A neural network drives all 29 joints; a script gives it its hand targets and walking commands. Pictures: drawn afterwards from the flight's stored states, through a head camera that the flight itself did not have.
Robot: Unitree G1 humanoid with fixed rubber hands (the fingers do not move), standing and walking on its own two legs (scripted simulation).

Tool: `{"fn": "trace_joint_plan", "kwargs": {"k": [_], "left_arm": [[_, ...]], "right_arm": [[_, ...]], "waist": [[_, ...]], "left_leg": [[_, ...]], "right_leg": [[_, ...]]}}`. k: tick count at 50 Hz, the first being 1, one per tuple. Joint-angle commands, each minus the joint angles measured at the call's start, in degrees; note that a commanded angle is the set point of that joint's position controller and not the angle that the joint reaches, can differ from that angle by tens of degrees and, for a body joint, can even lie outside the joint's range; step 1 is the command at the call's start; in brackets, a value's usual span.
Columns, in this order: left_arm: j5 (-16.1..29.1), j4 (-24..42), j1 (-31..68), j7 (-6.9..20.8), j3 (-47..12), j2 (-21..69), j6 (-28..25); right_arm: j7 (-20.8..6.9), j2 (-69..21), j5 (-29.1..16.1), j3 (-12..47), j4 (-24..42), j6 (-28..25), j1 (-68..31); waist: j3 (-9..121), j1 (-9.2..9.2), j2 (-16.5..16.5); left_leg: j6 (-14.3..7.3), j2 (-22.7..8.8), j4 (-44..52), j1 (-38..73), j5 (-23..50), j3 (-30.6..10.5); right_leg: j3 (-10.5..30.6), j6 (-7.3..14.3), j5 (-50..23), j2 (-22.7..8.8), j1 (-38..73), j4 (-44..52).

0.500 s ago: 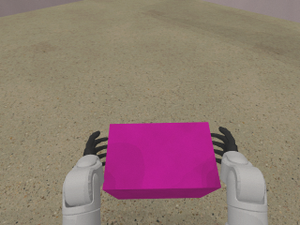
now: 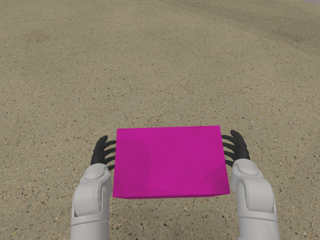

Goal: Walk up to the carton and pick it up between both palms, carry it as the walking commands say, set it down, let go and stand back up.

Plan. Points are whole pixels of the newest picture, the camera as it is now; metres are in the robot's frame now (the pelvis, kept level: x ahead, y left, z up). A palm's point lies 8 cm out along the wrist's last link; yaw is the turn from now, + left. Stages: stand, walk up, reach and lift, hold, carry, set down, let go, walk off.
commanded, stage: carry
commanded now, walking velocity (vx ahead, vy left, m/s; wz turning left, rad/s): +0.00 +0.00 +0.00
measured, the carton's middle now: (168, 166) +0.32 +0.00 -0.03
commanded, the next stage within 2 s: none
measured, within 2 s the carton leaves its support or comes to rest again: neither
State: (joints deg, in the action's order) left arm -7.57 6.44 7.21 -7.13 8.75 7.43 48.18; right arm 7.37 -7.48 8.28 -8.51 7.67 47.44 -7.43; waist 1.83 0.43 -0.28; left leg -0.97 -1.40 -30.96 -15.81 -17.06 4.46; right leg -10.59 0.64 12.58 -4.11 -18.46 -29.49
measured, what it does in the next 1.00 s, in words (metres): stands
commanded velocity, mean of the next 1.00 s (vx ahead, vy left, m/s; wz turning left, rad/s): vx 0.00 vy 0.00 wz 0.00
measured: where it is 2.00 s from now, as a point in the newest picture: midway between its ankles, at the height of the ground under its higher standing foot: outside the picture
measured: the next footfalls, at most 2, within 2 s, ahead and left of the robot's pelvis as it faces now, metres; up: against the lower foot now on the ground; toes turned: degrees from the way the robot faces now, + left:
none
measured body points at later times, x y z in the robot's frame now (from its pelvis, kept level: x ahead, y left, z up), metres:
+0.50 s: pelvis +0.00 +0.01 +0.00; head -0.02 +0.02 +0.45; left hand +0.28 +0.17 +0.03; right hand +0.29 -0.17 +0.05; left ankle -0.01 +0.11 -0.73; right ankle +0.03 -0.11 -0.73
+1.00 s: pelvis +0.00 +0.00 +0.00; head +0.00 +0.01 +0.45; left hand +0.29 +0.17 +0.04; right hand +0.29 -0.17 +0.05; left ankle -0.01 +0.11 -0.73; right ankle +0.03 -0.11 -0.73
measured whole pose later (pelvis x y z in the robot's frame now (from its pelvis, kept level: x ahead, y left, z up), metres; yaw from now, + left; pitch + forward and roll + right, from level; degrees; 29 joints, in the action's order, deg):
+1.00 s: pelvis +0.00 +0.00 +0.00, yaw -1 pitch +2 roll +0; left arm -8.8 2.4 6.6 -5.8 9.1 7.4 45.4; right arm 6.0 -7.5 9.3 -9.3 3.1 44.6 -7.3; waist 3.2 0.4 -0.8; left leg -1.3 -1.3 -31.5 -15.5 -17.7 5.6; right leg -9.5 0.3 13.1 -4.3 -19.0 -30.8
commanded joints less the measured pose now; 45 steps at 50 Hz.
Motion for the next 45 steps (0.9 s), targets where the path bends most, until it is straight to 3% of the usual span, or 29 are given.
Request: {"fn": "trace_joint_plan", "kwargs": {"k": [1,3,5,8,10,12,14,17,18,19,20,21,23,25,27,28,29,31,32,33,34,35,36,37,38,40,42,44,45], "left_arm": [[16.0,9.0,21.6,11.9,-30.9,39.6,-0.1],[12.1,-0.8,25.0,12.5,-25.7,36.1,-0.7],[15.3,7.1,25.5,12.2,-30.1,39.9,-0.8],[13.3,-0.3,25.6,13.5,-27.4,37.3,-1.6],[19.4,16.6,28.0,12.5,-34.3,43.2,-1.0],[6.8,-13.1,22.6,13.7,-22.6,32.3,-1.9],[19.4,14.7,30.8,14.0,-35.3,45.4,-3.3],[10.4,-7.4,22.2,14.1,-26.5,37.0,-1.8],[13.7,1.7,23.9,14.0,-29.2,39.2,-2.6],[10.2,-7.9,26.3,14.9,-25.3,35.4,-3.8],[17.7,9.7,31.7,13.9,-32.9,42.1,-3.6],[12.0,-5.0,25.8,14.6,-26.3,38.3,-3.6],[14.8,3.9,29.0,14.3,-29.7,40.3,-4.2],[10.8,-7.3,29.2,14.8,-24.7,36.1,-5.6],[14.6,1.8,29.8,14.7,-29.1,40.6,-6.1],[14.5,2.3,32.4,14.4,-29.1,40.0,-5.7],[7.4,-16.0,27.1,15.6,-22.1,34.3,-6.6],[13.9,1.4,27.9,14.7,-30.6,41.6,-6.5],[11.1,-6.0,29.0,15.3,-26.8,37.8,-6.9],[14.5,3.7,31.7,14.3,-29.6,40.0,-6.7],[9.8,-8.7,28.5,14.8,-24.6,36.0,-6.9],[12.3,-1.1,27.6,14.7,-28.0,37.7,-6.9],[7.2,-14.6,26.5,15.4,-22.0,33.5,-7.6],[15.4,4.7,31.0,15.0,-30.7,41.2,-7.5],[15.7,4.1,30.4,14.8,-30.0,41.2,-7.1],[12.7,-0.8,25.2,14.5,-29.5,39.0,-5.1],[7.6,-12.3,23.1,15.1,-24.0,33.8,-6.1],[15.7,4.7,26.6,15.2,-32.3,42.2,-6.1],[14.4,0.3,28.3,15.0,-29.8,41.4,-5.6]], "right_arm": [[-11.6,-39.3,-16.0,32.5,8.0,0.7,-20.3],[-12.6,-37.3,-12.0,26.6,-4.1,0.1,-21.4],[-12.2,-41.1,-15.6,31.6,5.3,0.1,-23.4],[-12.5,-38.5,-11.5,28.0,-2.5,-0.7,-21.6],[-12.2,-45.5,-19.0,35.5,12.2,0.1,-23.8],[-13.9,-34.4,-6.7,22.3,-17.5,-1.1,-17.7],[-13.9,-46.0,-18.7,35.7,13.1,-2.5,-28.3],[-13.6,-38.5,-9.8,27.4,-9.6,-1.0,-18.9],[-13.7,-40.9,-14.0,30.7,-0.3,-2.0,-22.3],[-14.4,-36.5,-8.4,24.2,-12.7,-2.8,-20.1],[-13.4,-42.8,-15.9,31.6,6.0,-2.9,-26.0],[-13.9,-38.7,-11.4,27.2,-5.1,-3.0,-24.7],[-14.2,-42.9,-14.2,30.2,-1.9,-2.8,-23.1],[-14.5,-38.1,-9.3,24.6,-12.4,-4.3,-22.1],[-14.4,-40.6,-14.5,29.5,1.8,-5.4,-27.9],[-14.5,-42.1,-13.7,29.0,-2.7,-4.4,-24.8],[-15.2,-35.1,-6.4,22.2,-17.9,-5.5,-21.7],[-15.1,-42.2,-15.1,31.7,0.6,-5.8,-25.9],[-15.4,-38.7,-11.4,26.9,-7.6,-6.3,-25.9],[-14.8,-42.9,-14.7,29.8,-2.0,-5.4,-24.8],[-15.0,-37.0,-9.5,24.2,-12.0,-5.6,-22.9],[-14.9,-40.6,-12.6,29.1,-5.8,-5.5,-22.5],[-15.5,-35.5,-6.8,23.0,-18.6,-6.1,-20.5],[-14.9,-43.3,-14.8,32.5,0.9,-5.9,-24.7],[-14.5,-41.5,-15.4,31.6,4.0,-6.0,-26.9],[-14.6,-40.1,-13.3,30.2,-2.1,-4.4,-22.0],[-15.4,-35.6,-7.9,25.4,-15.6,-4.8,-18.5],[-14.9,-42.9,-16.2,34.0,4.1,-5.3,-24.8],[-14.7,-41.3,-14.2,30.8,0.9,-5.0,-26.5]], "waist": [[18.0,-0.05,-1.5],[17.9,-0.25,0.7],[18.5,-0.11,-1.3],[17.1,-0.09,-1.2],[17.6,-0.14,1.8],[17.4,-0.23,3.1],[16.1,-0.06,1.4],[15.8,-0.25,-0.5],[17.2,-0.25,0.3],[15.6,-0.09,1.0],[16.5,-0.01,1.4],[15.6,-0.21,-1.5],[14.9,-0.11,0.8],[15.8,-0.08,-1.2],[16.7,-0.13,1.7],[15.2,-0.06,0.0],[15.2,0.00,-0.1],[15.2,-0.13,3.2],[14.6,-0.21,3.6],[16.8,-0.26,2.3],[16.2,-0.22,0.4],[17.5,-0.23,-0.2],[14.2,-0.03,-1.6],[15.6,0.11,-3.0],[18.1,-0.05,-1.4],[18.1,-0.25,2.9],[15.4,-0.15,-0.4],[17.8,0.03,-0.4],[17.6,0.00,-0.5]], "left_leg": [[-1.8,-6.5,3.1,2.7,19.2,-4.3],[-1.5,-6.5,4.0,1.6,15.9,-4.7],[-1.5,-6.7,2.6,1.6,20.0,-4.0],[-1.3,-6.1,2.6,1.4,15.6,-3.8],[-1.8,-6.5,2.9,0.9,18.4,-4.3],[-1.6,-7.2,4.9,1.0,17.1,-5.3],[-1.8,-7.2,4.6,2.9,18.8,-5.2],[-1.7,-6.7,4.0,0.9,15.5,-4.4],[-1.9,-6.9,5.3,0.6,14.0,-5.1],[-1.4,-7.1,7.0,0.1,10.2,-5.0],[-1.9,-7.2,6.4,-0.5,12.7,-6.1],[-2.4,-7.2,7.1,-1.3,7.1,-6.5],[-1.7,-7.3,6.4,-0.8,9.2,-5.8],[-1.6,-6.6,6.1,-1.9,8.6,-5.4],[-0.9,-6.8,6.0,0.1,11.6,-4.4],[-0.9,-6.7,6.1,-1.1,11.0,-4.6],[-1.4,-6.3,6.9,-1.6,5.4,-4.7],[-1.4,-7.3,7.2,-0.3,9.6,-5.6],[-1.2,-7.1,7.0,-1.5,8.0,-5.5],[-1.4,-7.3,6.6,-1.5,9.2,-5.3],[-1.6,-6.9,6.8,-1.4,7.6,-5.3],[-1.5,-6.5,4.8,0.3,6.2,-3.8],[-0.8,-5.9,5.6,-2.3,4.3,-4.1],[-0.8,-6.6,4.3,-0.4,8.0,-3.8],[-0.8,-6.4,5.0,-0.4,10.0,-3.9],[-1.5,-7.0,4.8,-0.2,15.6,-4.3],[-1.4,-7.0,4.7,0.2,14.0,-4.1],[-0.8,-6.4,3.9,0.7,13.4,-3.3],[-1.2,-6.7,4.3,0.3,14.7,-3.9]], "right_leg": [[5.4,0.8,-20.2,-7.5,11.1,0.2],[6.0,0.9,-16.2,-7.2,11.6,1.0],[4.6,-0.1,-20.6,-7.2,12.7,-0.6],[5.2,0.1,-17.2,-7.0,11.5,0.1],[5.2,0.1,-16.9,-6.8,11.3,-0.4],[4.3,-0.2,-11.6,-5.9,11.0,-1.2],[4.7,0.1,-10.8,-6.1,8.5,-0.7],[5.4,-0.1,-12.1,-5.7,9.3,0.1],[5.0,0.0,-10.9,-5.7,10.5,0.2],[5.8,0.1,-8.4,-5.8,9.6,0.3],[5.3,0.1,-8.9,-5.9,11.0,0.1],[6.0,-0.3,-5.5,-5.4,9.6,2.3],[6.8,0.2,-7.6,-5.9,9.4,2.1],[6.8,0.2,-9.8,-6.3,11.1,1.8],[5.8,-0.1,-11.0,-6.1,10.2,0.8],[6.0,0.1,-9.9,-6.3,10.3,1.4],[6.2,-0.1,-5.8,-5.9,9.6,2.3],[6.4,0.4,-7.4,-5.8,8.8,1.3],[6.1,-0.1,-6.0,-5.7,8.4,1.4],[5.7,0.0,-8.0,-5.5,11.1,1.1],[6.5,0.0,-7.4,-6.0,9.7,2.0],[7.6,0.4,-9.7,-6.6,9.7,3.5],[7.3,0.0,-8.0,-6.8,9.2,3.6],[7.2,0.3,-11.1,-6.7,9.3,3.4],[6.8,0.5,-12.8,-7.1,10.6,2.0],[6.0,0.3,-13.8,-6.6,11.3,0.8],[6.3,-0.5,-13.2,-6.3,9.4,2.0],[6.7,0.8,-17.8,-6.9,10.9,0.6],[6.8,0.5,-17.0,-6.4,11.2,0.3]]}}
